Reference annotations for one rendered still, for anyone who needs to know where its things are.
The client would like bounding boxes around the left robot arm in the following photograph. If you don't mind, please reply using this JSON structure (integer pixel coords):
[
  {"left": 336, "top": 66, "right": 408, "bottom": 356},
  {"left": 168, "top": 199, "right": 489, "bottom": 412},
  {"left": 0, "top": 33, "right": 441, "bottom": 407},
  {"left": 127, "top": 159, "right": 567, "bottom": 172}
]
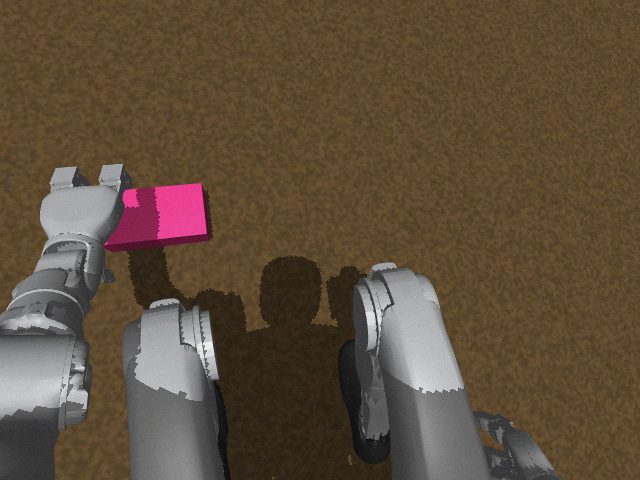
[{"left": 0, "top": 234, "right": 105, "bottom": 480}]

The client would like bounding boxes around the right robot hand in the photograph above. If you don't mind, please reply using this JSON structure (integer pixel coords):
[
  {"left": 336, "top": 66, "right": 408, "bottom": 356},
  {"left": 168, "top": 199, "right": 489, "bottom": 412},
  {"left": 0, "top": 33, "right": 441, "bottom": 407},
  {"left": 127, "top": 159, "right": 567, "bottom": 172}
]
[{"left": 473, "top": 411, "right": 557, "bottom": 480}]

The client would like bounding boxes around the right robot foot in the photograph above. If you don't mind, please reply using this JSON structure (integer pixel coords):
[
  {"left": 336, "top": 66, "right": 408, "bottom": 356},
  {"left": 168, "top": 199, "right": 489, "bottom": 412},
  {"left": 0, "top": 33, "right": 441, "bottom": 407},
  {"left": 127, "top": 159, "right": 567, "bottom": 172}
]
[{"left": 338, "top": 339, "right": 390, "bottom": 464}]

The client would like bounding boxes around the carton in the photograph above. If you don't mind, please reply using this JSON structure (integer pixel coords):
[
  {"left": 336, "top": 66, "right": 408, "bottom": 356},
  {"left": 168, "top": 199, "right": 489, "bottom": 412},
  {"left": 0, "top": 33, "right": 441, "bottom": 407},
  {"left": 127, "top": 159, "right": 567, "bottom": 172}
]
[{"left": 103, "top": 183, "right": 210, "bottom": 252}]

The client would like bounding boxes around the left robot hand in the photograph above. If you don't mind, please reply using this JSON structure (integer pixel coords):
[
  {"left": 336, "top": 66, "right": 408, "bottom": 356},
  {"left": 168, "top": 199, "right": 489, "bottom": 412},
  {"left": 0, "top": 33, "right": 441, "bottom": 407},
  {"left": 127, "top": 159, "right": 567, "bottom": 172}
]
[{"left": 40, "top": 164, "right": 133, "bottom": 284}]

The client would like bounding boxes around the left robot foot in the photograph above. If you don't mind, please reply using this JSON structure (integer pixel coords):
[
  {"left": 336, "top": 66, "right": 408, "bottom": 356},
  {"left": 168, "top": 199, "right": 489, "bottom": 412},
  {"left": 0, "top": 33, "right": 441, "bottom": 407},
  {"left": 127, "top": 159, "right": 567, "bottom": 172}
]
[{"left": 213, "top": 381, "right": 231, "bottom": 480}]

